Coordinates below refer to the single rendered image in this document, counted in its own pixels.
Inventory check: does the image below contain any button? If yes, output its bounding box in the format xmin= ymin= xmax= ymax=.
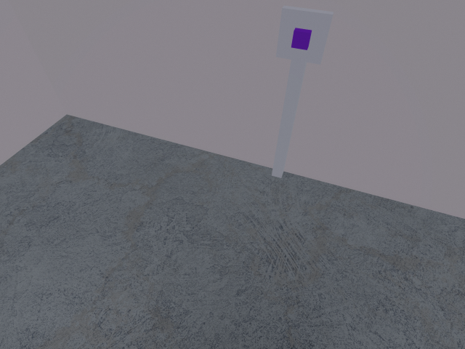
xmin=291 ymin=28 xmax=312 ymax=50

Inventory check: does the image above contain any panel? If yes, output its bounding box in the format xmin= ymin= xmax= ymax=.
xmin=272 ymin=6 xmax=333 ymax=178

